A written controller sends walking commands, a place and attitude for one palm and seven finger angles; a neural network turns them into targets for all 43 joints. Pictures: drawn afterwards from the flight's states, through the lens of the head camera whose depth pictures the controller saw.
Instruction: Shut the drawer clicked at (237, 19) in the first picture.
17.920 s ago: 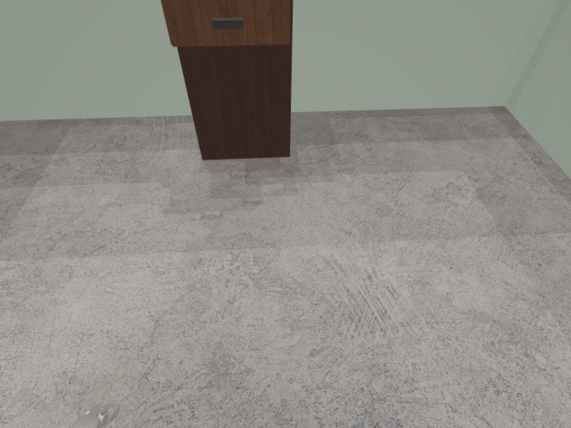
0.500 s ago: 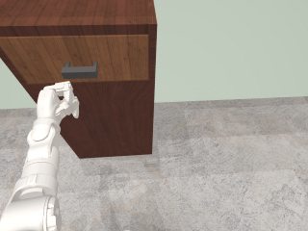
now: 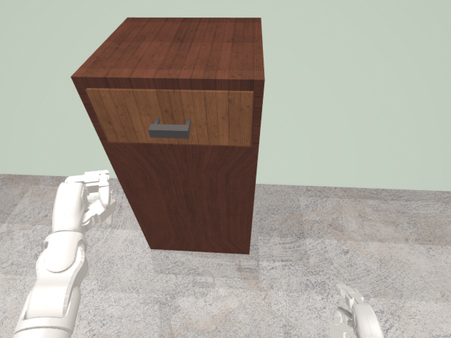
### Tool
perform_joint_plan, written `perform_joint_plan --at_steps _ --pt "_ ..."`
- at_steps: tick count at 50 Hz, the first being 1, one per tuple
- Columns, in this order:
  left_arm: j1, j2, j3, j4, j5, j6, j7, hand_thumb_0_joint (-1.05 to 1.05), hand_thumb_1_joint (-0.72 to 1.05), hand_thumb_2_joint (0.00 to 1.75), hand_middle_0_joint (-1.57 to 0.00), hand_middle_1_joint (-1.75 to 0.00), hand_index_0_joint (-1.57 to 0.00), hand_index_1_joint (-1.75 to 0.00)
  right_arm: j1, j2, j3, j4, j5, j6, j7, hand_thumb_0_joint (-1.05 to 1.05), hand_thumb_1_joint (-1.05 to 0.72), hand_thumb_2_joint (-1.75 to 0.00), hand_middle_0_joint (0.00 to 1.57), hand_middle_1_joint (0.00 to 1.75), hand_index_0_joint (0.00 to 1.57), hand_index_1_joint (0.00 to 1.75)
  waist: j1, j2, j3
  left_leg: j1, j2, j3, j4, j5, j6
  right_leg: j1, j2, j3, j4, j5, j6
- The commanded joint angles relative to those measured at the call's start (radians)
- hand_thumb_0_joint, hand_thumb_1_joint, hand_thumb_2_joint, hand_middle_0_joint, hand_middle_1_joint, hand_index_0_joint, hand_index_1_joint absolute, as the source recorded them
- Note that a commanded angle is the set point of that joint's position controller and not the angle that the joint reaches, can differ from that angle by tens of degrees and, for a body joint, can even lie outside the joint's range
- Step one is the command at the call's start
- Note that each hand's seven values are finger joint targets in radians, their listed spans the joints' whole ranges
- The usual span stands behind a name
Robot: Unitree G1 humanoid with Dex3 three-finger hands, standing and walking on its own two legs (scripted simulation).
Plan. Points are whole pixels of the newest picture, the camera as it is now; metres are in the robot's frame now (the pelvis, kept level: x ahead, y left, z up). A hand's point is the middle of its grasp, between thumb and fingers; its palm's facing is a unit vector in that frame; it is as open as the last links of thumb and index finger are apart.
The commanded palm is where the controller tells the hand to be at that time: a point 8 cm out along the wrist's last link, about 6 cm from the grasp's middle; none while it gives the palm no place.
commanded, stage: draw the hand back to the body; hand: left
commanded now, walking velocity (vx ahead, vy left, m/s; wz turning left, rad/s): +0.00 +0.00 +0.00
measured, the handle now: (171, 126) +0.63 +0.21 +0.02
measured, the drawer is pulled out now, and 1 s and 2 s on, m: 0.00 0.00 0.00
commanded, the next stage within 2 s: step back with the hand held close in 0.60 s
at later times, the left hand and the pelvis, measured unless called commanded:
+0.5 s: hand (46, 254) +0.18 +0.24 +0.17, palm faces +0.40 -0.83 -0.40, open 3.2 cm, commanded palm +0.14 +0.28 +0.18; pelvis +0.01 +0.00 +0.01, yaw +0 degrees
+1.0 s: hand (57, 250) +0.19 +0.24 +0.15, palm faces +0.30 -0.83 -0.47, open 3.2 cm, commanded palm +0.13 +0.28 +0.18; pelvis +0.00 +0.00 +0.01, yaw +0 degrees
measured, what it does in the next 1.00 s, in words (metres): stands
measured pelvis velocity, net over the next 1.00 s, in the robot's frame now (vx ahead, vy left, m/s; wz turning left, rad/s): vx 0.00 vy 0.00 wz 0.00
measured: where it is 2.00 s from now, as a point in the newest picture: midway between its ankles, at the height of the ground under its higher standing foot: outside the picture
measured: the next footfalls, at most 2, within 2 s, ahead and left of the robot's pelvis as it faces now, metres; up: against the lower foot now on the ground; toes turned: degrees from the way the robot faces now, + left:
left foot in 1.88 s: -0.03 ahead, +0.13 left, +0.00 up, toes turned +3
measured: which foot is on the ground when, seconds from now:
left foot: down 0.00-1.00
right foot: down 0.00-1.00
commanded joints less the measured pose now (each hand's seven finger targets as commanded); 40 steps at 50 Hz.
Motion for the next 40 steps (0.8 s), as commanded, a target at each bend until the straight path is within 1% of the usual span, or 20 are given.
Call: perform_joint_plan --at_steps 1,4,5,7,8,9,14,17,21,24,29,31,33,34,35,36,37,38,39,40 --pt "-0.14 0.174 0.079 -0.35 0.005 -0.059 0.032 0.0 0.9 0.9 -1.4 -1.6 -1.4 -1.6 -0.118 -0.111 -0.037 -0.143 -0.016 -0.058 -0.005 0.0 -0.9 -0.9 0.2 0.3 0.2 0.3 -0.005 -0.018 -0.132 0.173 0.041 -0.065 -0.141 0.146 -0.011 0.051 -0.026 0.053 -0.137 0.172 0.007" --pt "-0.016 0.176 0.099 -0.426 0.008 -0.059 0.033 0.0 0.9 0.9 -1.4 -1.6 -1.4 -1.6 -0.131 -0.112 -0.04 -0.137 -0.025 -0.069 0.001 0.0 -0.9 -0.9 0.2 0.3 0.2 0.3 0.006 -0.02 -0.107 0.196 0.042 -0.061 -0.164 0.185 -0.013 0.079 -0.024 0.049 -0.166 0.196 0.006" --pt "0.018 0.163 0.096 -0.455 0.007 -0.058 0.033 0.0 0.9 0.9 -1.4 -1.6 -1.4 -1.6 -0.132 -0.105 -0.038 -0.138 -0.024 -0.069 0.003 0.0 -0.9 -0.9 0.2 0.3 0.2 0.3 0.006 0.019 -0.096 0.204 0.045 -0.061 -0.171 0.19 -0.015 0.089 -0.029 0.05 -0.165 0.195 0.005" --pt "0.071 0.163 0.109 -0.507 0.012 -0.057 0.035 0.0 0.9 0.9 -1.4 -1.6 -1.4 -1.6 -0.139 -0.101 -0.038 -0.136 -0.03 -0.072 0.006 0.0 -0.9 -0.9 0.2 0.3 0.2 0.3 0.009 0.018 -0.074 0.211 0.044 -0.06 -0.181 0.203 -0.018 0.097 -0.026 0.046 -0.177 0.205 0.004" --pt "0.101 0.172 0.127 -0.524 0.009 -0.056 0.038 0.0 0.9 0.9 -1.4 -1.6 -1.4 -1.6 -0.137 -0.102 -0.038 -0.137 -0.034 -0.073 0.007 0.0 -0.9 -0.9 0.2 0.3 0.2 0.3 0.014 -0.017 -0.067 0.205 0.044 -0.064 -0.186 0.206 -0.018 0.108 -0.026 0.043 -0.181 0.208 0.005" --pt "0.139 0.186 0.145 -0.535 0.011 -0.056 0.037 0.0 0.9 0.9 -1.4 -1.6 -1.4 -1.6 -0.145 -0.104 -0.044 -0.134 -0.036 -0.076 0.008 0.0 -0.9 -0.9 0.2 0.3 0.2 0.3 0.017 -0.024 -0.048 0.202 0.041 -0.055 -0.186 0.205 -0.016 0.104 -0.023 0.048 -0.198 0.207 0.006" --pt "0.281 0.201 0.195 -0.684 0.015 -0.067 0.043 0.0 0.9 0.9 -1.4 -1.6 -1.4 -1.6 -0.148 -0.095 -0.049 -0.139 -0.044 -0.09 0.012 0.0 -0.9 -0.9 0.2 0.3 0.2 0.3 0.028 0.01 -0.065 0.226 0.036 -0.053 -0.181 0.243 -0.017 0.132 -0.026 0.049 -0.209 0.234 0.006" --pt "0.368 0.184 0.197 -0.75 0.015 -0.071 0.046 0.0 0.9 0.9 -1.4 -1.6 -1.4 -1.6 -0.141 -0.09 -0.05 -0.142 -0.044 -0.098 0.016 0.0 -0.9 -0.9 0.2 0.3 0.2 0.3 0.027 0.029 -0.056 0.222 0.04 -0.054 -0.175 0.266 -0.021 0.138 -0.031 0.045 -0.198 0.252 0.008" --pt "0.488 0.196 0.238 -0.778 0.008 -0.072 0.047 0.0 0.9 0.9 -1.4 -1.6 -1.4 -1.6 -0.14 -0.091 -0.057 -0.148 -0.045 -0.107 0.012 0.0 -0.9 -0.9 0.2 0.3 0.2 0.3 0.036 -0.043 -0.021 0.2 0.041 -0.054 -0.173 0.234 -0.018 0.125 -0.029 0.046 -0.212 0.229 0.013" --pt "0.452 0.151 0.197 -0.719 0.017 -0.068 0.044 0.0 0.9 0.9 -1.4 -1.6 -1.4 -1.6 -0.138 -0.095 -0.062 -0.128 -0.046 -0.109 0.008 0.0 -0.9 -0.9 0.2 0.3 0.2 0.3 0.016 -0.046 0.072 0.195 0.039 -0.049 -0.181 0.159 -0.013 0.051 -0.027 0.051 -0.25 0.142 0.015" --pt "0.387 0.172 0.205 -0.737 0.026 -0.078 0.059 0.0 0.9 0.9 -1.4 -1.6 -1.4 -1.6 -0.131 -0.098 -0.063 -0.12 -0.048 -0.12 -0.006 0.0 -0.9 -0.9 0.2 0.3 0.2 0.3 0.021 -0.009 0.022 0.219 0.036 -0.055 -0.18 0.135 -0.008 0.068 -0.035 0.056 -0.243 0.108 0.013" --pt "0.404 0.181 0.215 -0.754 0.024 -0.082 0.066 0.0 0.9 0.9 -1.4 -1.6 -1.4 -1.6 -0.13 -0.092 -0.06 -0.124 -0.051 -0.125 -0.01 0.0 -0.9 -0.9 0.2 0.3 0.2 0.3 0.033 -0.009 -0.035 0.224 0.035 -0.055 -0.175 0.164 -0.006 0.108 -0.043 0.055 -0.221 0.143 0.013" --pt "0.422 0.184 0.217 -0.775 0.025 -0.083 0.068 0.0 0.9 0.9 -1.4 -1.6 -1.4 -1.6 -0.132 -0.091 -0.059 -0.125 -0.052 -0.13 -0.009 0.0 -0.9 -0.9 0.2 0.3 0.2 0.3 0.037 0.004 -0.055 0.229 0.033 -0.052 -0.166 0.202 -0.008 0.126 -0.044 0.059 -0.215 0.191 0.012" --pt "0.434 0.2 0.234 -0.77 0.023 -0.08 0.07 0.0 0.9 0.9 -1.4 -1.6 -1.4 -1.6 -0.133 -0.094 -0.059 -0.124 -0.054 -0.134 -0.009 0.0 -0.9 -0.9 0.2 0.3 0.2 0.3 0.041 -0.005 -0.049 0.222 0.032 -0.054 -0.165 0.213 -0.01 0.129 -0.041 0.061 -0.222 0.204 0.011" --pt "0.434 0.177 0.214 -0.779 0.023 -0.081 0.067 0.0 0.9 0.9 -1.4 -1.6 -1.4 -1.6 -0.136 -0.089 -0.055 -0.123 -0.051 -0.135 -0.007 0.0 -0.9 -0.9 0.2 0.3 0.2 0.3 0.037 0.018 -0.036 0.218 0.034 -0.054 -0.167 0.224 -0.013 0.132 -0.044 0.058 -0.211 0.216 0.011" --pt "0.44 0.189 0.227 -0.769 0.023 -0.078 0.069 0.0 0.9 0.9 -1.4 -1.6 -1.4 -1.6 -0.136 -0.089 -0.054 -0.123 -0.052 -0.134 -0.006 0.0 -0.9 -0.9 0.2 0.3 0.2 0.3 0.041 -0.001 -0.024 0.209 0.035 -0.059 -0.17 0.23 -0.014 0.131 -0.041 0.053 -0.207 0.221 0.01" --pt "0.337 0.314 0.36 -0.866 0.029 -0.124 0.071 0.0 0.9 0.9 -1.4 -1.6 -1.4 -1.6 -0.126 -0.113 -0.066 -0.162 -0.043 -0.105 0.001 0.0 -0.9 -0.9 0.2 0.3 0.2 0.3 0.001 -0.004 0.042 0.141 0.053 -0.09 -0.135 0.186 0.015 0.032 -0.091 0.15 -0.25 0.261 0.023" --pt "0.457 0.238 0.314 -0.75 0.028 -0.127 0.063 0.0 0.9 0.9 -1.4 -1.6 -1.4 -1.6 -0.12 -0.101 -0.069 -0.133 -0.051 -0.087 0.003 0.0 -0.9 -0.9 0.2 0.3 0.2 0.3 -0.004 -0.031 0.051 0.133 0.054 -0.096 -0.121 0.185 0.013 0.017 -0.113 0.142 -0.251 0.251 0.017" --pt "0.463 0.242 0.314 -0.755 0.03 -0.132 0.06 0.0 0.9 0.9 -1.4 -1.6 -1.4 -1.6 -0.133 -0.1 -0.073 -0.144 -0.053 -0.077 0.006 0.0 -0.9 -0.9 0.2 0.3 0.2 0.3 0.001 -0.039 0.061 0.132 0.05 -0.092 -0.125 0.194 0.011 0.001 -0.113 0.139 -0.258 0.266 0.024" --pt "0.509 0.197 0.277 -0.719 0.032 -0.13 0.055 0.0 0.9 0.9 -1.4 -1.6 -1.4 -1.6 -0.122 -0.101 -0.075 -0.141 -0.052 -0.063 0.01 0.0 -0.9 -0.9 0.2 0.3 0.2 0.3 -0.009 -0.027 0.053 0.13 0.056 -0.09 -0.125 0.209 0.009 -0.001 -0.116 0.128 -0.246 0.264 0.025"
